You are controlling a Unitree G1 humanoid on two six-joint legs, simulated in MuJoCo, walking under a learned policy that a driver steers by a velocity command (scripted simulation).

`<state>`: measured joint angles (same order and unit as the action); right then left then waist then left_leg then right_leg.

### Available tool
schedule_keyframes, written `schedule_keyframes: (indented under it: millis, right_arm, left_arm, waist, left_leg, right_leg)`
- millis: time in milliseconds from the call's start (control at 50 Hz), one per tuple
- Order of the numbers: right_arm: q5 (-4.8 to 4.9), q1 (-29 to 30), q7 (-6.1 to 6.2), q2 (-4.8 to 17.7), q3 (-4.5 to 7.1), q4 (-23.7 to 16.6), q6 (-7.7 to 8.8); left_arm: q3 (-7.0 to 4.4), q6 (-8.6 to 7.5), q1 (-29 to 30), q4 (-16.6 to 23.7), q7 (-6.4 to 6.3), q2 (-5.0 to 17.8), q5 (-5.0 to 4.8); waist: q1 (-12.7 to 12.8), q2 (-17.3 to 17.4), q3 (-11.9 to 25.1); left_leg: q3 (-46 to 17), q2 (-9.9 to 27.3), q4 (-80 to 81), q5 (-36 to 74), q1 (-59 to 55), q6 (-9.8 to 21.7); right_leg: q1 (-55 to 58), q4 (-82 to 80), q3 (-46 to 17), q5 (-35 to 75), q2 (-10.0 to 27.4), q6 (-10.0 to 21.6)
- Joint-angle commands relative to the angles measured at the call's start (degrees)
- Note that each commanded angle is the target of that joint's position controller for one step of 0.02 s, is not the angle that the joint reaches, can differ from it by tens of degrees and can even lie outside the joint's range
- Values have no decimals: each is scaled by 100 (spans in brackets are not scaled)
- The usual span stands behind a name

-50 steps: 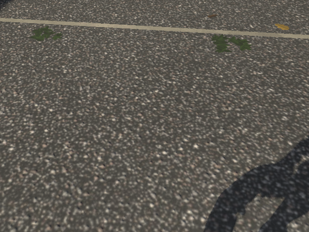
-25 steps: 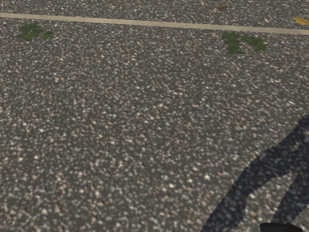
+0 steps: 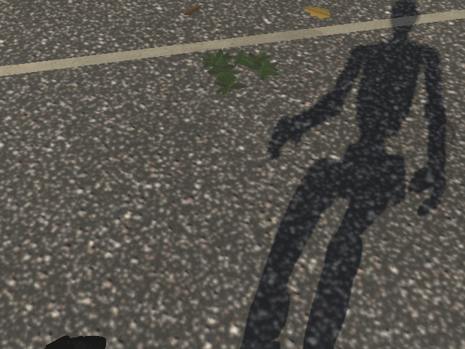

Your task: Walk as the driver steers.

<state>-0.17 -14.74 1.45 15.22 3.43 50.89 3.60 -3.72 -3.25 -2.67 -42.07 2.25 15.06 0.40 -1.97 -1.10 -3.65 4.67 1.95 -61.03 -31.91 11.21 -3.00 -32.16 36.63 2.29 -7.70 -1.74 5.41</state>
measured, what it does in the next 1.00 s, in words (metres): walks ahead, turning left: left foot, then right foot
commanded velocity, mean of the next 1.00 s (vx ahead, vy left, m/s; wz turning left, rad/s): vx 0.06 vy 0.00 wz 0.18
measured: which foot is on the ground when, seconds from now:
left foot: up 0.00-0.44, down 0.46-1.00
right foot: down 0.00-0.48, up 0.50-0.86, down 0.88-1.00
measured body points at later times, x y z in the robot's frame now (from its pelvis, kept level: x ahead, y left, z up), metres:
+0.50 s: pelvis +0.12 +0.04 +0.02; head +0.14 +0.06 +0.47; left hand +0.25 +0.32 -0.10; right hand +0.25 -0.23 -0.09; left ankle +0.11 +0.15 -0.71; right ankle +0.12 -0.07 -0.70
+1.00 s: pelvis +0.14 +0.02 +0.02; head +0.16 +0.02 +0.47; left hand +0.21 +0.31 -0.09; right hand +0.36 -0.18 -0.09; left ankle +0.11 +0.15 -0.71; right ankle +0.18 -0.09 -0.71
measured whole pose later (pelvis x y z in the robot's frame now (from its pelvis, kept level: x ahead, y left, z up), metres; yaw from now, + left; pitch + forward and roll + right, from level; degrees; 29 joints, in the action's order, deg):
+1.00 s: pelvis +0.14 +0.02 +0.02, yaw +15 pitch +1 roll +0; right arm -1.2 -8.2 1.4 14.0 2.5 42.8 -0.8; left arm -3.2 -0.8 -8.8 -46.4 -0.7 13.0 1.2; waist -0.4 2.2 -0.4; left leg -6.0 -1.5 -31.8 -16.3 16.0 -0.6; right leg -16.0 30.6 -0.4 -15.9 -0.6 0.2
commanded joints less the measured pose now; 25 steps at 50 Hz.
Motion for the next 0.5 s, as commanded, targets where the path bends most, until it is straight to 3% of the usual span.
schedule_keyframes:
  millis: [20,40,60,80,120,180,240,300,360,400,440,460,480,500]
  right_arm:
    - [201,35,-91,644,37,-677,292]
    - [98,162,-18,626,51,-592,224]
    - [32,178,40,714,108,-632,115]
    - [34,107,61,729,138,-659,-4]
    - [52,-205,99,483,97,-568,-145]
    - [23,-172,96,240,17,-453,-194]
    - [75,209,59,393,41,-498,-254]
    - [100,623,45,617,125,-706,-334]
    - [83,762,0,561,148,-854,-378]
    - [99,662,-55,456,143,-859,-373]
    - [93,330,-127,400,155,-759,-346]
    - [40,220,-127,630,225,-757,-338]
    - [-26,95,-60,1266,387,-819,-331]
    - [-80,-223,-56,1405,422,-826,-326]
  left_arm:
    - [-282,16,-1182,283,-114,907,-8]
    - [-229,9,-852,325,-128,726,-82]
    - [-187,10,-653,338,-152,600,-77]
    - [-166,7,-563,342,-147,584,10]
    - [-127,-60,-462,262,-130,518,90]
    - [-74,-74,-338,95,-204,403,142]
    - [-96,-22,-347,-29,-270,552,191]
    - [-156,102,-444,-108,-357,731,132]
    - [-190,248,-568,-129,-470,754,44]
    - [-209,324,-508,-92,-538,769,-22]
    - [-234,388,-435,-85,-582,796,-132]
    - [-236,380,-600,-118,-583,711,-145]
    - [-187,327,-577,62,-549,448,37]
    - [-163,279,64,327,-540,398,133]
  waist:
    - [657,-180,2404]
    - [465,291,1728]
    - [268,288,1457]
    - [109,171,1319]
    - [-89,-40,1281]
    - [-123,-286,1322]
    - [55,-426,1245]
    - [239,-471,920]
    - [326,-477,798]
    - [264,-486,821]
    - [41,-450,869]
    - [45,-140,899]
    - [269,1181,1037]
    - [-107,1954,1006]
  left_leg:
    - [-1013,50,-2178,98,3100,80]
    - [-883,272,-1785,350,2986,43]
    - [-887,393,-1505,513,2592,32]
    - [-882,431,-1325,586,2167,42]
    - [-815,445,-741,793,1724,7]
    - [-777,493,630,1600,1274,-32]
    - [-706,437,1304,2184,1057,-31]
    - [-660,375,1463,1680,1519,23]
    - [-557,302,1581,1082,1842,108]
    - [-380,182,2025,1073,1673,200]
    - [-149,-40,3169,2005,986,403]
    - [-583,109,3662,3042,526,616]
    - [-2051,1154,3669,5148,-324,1109]
    - [-3346,2005,3908,6419,-956,2173]
  right_leg:
    - [4664,-950,-2794,4136,1988,1587]
    - [3658,-1131,-2349,3883,1754,1371]
    - [2827,-1339,-2099,3681,1618,1308]
    - [2207,-1519,-1924,3583,1535,1271]
    - [1638,-1712,-1419,3791,1430,1231]
    - [1413,-1795,-664,3725,1195,987]
    - [1467,-1999,-506,2675,1258,874]
    - [1871,-2016,-749,1640,1548,887]
    - [2383,-1791,-978,1428,1848,899]
    - [2606,-1522,-945,1742,1901,792]
    - [2540,-1035,-643,1841,1693,461]
    - [2286,-501,-356,1296,1361,91]
    - [1161,837,342,-19,669,-425]
    - [-397,1920,206,-2765,-233,-764]
Keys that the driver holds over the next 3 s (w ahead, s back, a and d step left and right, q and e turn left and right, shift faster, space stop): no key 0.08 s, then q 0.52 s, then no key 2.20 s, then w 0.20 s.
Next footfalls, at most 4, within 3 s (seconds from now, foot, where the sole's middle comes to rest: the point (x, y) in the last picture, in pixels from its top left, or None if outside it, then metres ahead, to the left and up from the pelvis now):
0.46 left None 0.15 0.15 -0.75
0.88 right None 0.22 -0.08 -0.75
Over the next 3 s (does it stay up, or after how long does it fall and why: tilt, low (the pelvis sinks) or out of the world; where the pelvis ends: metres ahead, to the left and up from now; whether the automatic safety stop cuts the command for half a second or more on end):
stays up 0.16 0.03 0.02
